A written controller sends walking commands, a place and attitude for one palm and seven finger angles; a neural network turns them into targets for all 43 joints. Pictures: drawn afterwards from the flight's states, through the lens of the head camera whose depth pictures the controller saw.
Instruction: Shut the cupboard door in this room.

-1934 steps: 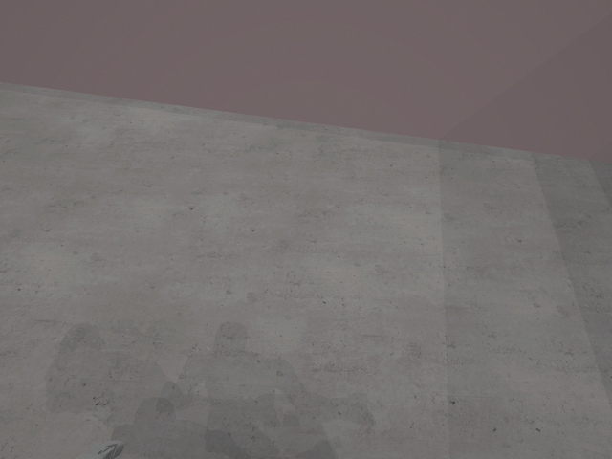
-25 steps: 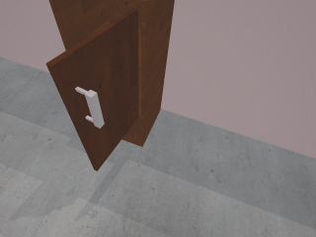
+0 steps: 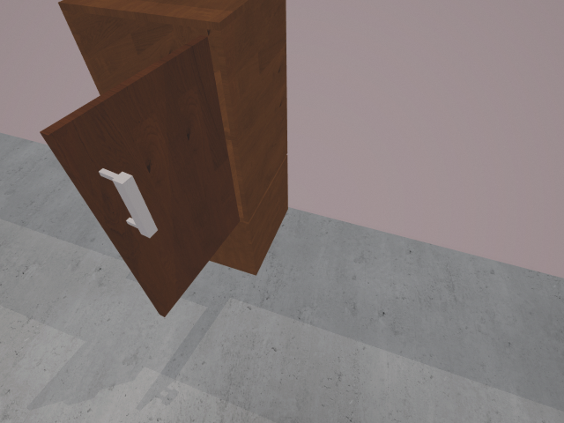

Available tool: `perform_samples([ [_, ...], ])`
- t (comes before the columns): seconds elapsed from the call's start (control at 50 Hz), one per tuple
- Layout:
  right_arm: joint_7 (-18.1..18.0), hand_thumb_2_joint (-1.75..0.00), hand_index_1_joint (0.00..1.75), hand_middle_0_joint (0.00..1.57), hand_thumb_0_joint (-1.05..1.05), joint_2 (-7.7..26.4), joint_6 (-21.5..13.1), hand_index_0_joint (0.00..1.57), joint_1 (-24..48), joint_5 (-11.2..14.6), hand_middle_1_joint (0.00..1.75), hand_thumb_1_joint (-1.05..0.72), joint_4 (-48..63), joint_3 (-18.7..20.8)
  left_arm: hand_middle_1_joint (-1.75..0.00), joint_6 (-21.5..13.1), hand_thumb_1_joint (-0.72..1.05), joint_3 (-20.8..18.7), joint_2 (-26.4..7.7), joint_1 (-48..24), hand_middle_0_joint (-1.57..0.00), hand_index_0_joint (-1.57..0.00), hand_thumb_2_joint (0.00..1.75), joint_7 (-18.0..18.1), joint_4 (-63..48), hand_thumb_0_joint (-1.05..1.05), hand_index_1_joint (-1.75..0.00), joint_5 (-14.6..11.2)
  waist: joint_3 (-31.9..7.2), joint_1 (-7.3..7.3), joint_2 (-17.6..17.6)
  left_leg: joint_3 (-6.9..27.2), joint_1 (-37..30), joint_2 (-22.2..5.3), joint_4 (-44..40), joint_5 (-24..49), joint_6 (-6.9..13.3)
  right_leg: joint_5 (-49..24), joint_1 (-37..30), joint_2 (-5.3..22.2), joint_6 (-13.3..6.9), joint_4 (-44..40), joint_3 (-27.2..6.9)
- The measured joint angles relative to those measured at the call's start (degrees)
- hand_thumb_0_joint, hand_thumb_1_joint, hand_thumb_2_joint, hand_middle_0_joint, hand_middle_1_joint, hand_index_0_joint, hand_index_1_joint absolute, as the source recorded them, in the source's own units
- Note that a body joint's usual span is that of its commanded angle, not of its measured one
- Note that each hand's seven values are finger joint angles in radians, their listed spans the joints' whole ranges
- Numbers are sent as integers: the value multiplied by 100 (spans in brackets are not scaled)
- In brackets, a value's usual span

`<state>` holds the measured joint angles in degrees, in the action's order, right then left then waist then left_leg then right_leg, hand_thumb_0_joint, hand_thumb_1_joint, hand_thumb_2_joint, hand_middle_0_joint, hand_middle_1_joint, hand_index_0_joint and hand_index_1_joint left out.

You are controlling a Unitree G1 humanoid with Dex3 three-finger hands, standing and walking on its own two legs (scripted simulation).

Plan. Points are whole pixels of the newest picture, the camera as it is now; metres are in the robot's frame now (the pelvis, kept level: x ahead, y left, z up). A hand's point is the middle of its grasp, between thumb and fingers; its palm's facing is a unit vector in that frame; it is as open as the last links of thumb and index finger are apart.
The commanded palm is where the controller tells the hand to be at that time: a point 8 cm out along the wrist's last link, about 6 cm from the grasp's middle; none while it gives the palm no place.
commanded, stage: come to a stop and stand still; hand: left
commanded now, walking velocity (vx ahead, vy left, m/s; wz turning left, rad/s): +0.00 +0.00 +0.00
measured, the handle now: (128, 203) +0.47 +0.30 +0.03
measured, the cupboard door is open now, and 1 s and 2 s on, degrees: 83 83 83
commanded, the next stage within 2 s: look again from close up in 1.44 s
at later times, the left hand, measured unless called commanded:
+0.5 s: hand out of the picture +0.01 +0.18 -0.18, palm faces +0.05 -0.99 -0.16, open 7.4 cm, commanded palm none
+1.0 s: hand out of the picture +0.02 +0.22 -0.17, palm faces +0.02 -0.98 -0.20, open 7.4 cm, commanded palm none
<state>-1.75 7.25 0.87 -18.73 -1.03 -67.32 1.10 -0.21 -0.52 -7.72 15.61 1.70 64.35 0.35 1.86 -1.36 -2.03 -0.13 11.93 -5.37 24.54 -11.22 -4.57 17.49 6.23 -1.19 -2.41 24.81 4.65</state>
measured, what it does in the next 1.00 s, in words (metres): shifts its weight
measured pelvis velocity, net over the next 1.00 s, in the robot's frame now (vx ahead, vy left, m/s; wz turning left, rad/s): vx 0.02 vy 0.05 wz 0.00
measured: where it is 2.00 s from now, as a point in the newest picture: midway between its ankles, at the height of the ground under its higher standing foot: outside the picture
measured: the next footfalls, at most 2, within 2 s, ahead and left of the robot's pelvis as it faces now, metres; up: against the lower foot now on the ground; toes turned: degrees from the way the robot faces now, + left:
none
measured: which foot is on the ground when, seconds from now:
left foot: down 0.00-1.00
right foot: down 0.00-1.00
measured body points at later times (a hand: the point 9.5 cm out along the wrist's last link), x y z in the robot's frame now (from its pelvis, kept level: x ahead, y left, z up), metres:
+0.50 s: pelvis +0.03 +0.02 +0.00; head +0.04 +0.02 +0.45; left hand +0.01 +0.23 -0.16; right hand +0.04 -0.21 -0.16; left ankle +0.02 +0.17 -0.74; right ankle -0.04 -0.09 -0.74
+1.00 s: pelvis +0.02 +0.05 +0.00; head +0.03 +0.05 +0.45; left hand +0.02 +0.28 -0.16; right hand +0.02 -0.18 -0.16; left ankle +0.02 +0.17 -0.74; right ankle -0.04 -0.09 -0.74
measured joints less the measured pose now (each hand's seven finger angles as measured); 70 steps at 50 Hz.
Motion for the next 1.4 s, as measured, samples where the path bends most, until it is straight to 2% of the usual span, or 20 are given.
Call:
perform_samples([
  [0.16,-52,-90,30,20,1,16,-57,20,269,33,30,-91,51,6,-30,-15,92,49,233,262,-20,-20,90,-4,140,1,-30,16,70,118,79,-29,-90,42,-25,-80,22,55,-103,44,39,-58,-19],
  [0.28,-96,-90,30,20,1,90,-71,20,429,37,30,-92,72,12,-30,-35,91,64,280,335,-20,-20,90,13,169,1,-30,32,41,173,151,-51,-167,95,2,-172,65,111,-208,100,94,-90,-33],
  [0.72,-63,-90,30,20,1,120,-142,20,413,48,30,-92,135,-37,-30,-63,91,32,-120,30,-20,-20,90,38,-30,1,-30,34,33,139,255,-171,-322,316,-43,-251,283,74,-409,330,325,-278,-118],
  [0.98,-19,-90,30,20,1,113,-175,20,364,61,30,-91,137,-42,-30,-42,91,28,-188,-1,-20,-20,90,10,-46,1,-30,45,85,137,288,-214,-334,426,-127,-148,402,-47,-418,440,433,-367,-147],
  [1.4,33,-90,30,20,1,435,-179,20,649,64,30,-91,267,-3,-30,-38,91,32,-429,-49,-20,-20,90,-49,17,1,-30,74,123,180,308,-235,-280,491,-255,52,488,-249,-354,500,504,-477,-162],
])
